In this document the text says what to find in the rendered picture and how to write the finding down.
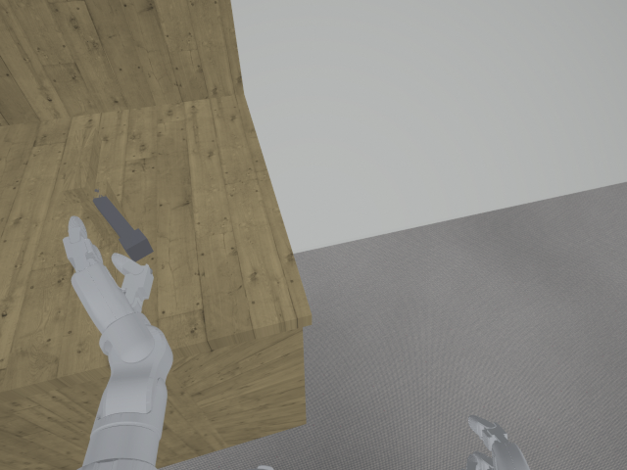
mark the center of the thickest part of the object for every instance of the right robot hand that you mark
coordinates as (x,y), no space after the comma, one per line
(505,455)

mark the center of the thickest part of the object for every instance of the left robot forearm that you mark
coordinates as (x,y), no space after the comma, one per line
(130,418)

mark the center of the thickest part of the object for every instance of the counter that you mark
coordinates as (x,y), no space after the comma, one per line
(142,100)

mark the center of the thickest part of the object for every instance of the tap lever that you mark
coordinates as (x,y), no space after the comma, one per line
(133,241)

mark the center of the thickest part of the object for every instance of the left robot hand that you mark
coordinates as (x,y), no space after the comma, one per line
(103,299)

